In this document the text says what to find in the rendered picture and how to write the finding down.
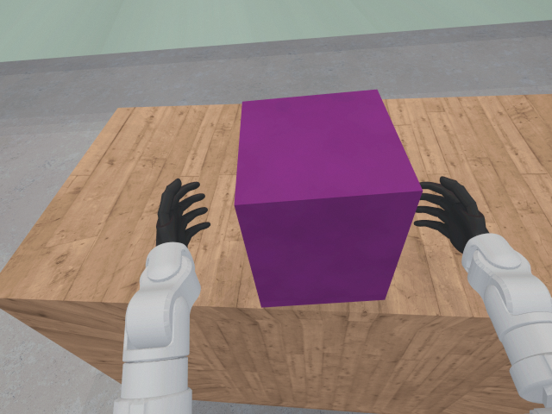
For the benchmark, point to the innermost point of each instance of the carton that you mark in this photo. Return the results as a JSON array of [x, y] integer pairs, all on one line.
[[325, 196]]

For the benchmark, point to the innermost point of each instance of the right robot forearm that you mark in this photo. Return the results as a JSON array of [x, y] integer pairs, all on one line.
[[520, 307]]

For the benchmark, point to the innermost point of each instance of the left robot hand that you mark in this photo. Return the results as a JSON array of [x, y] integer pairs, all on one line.
[[171, 225]]

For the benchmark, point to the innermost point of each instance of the pedestal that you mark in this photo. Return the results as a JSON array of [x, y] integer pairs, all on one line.
[[428, 348]]

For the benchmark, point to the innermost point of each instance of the left robot forearm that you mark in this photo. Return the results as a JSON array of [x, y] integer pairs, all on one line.
[[157, 335]]

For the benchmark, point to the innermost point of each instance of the right robot hand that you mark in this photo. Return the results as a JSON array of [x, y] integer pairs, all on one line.
[[460, 214]]

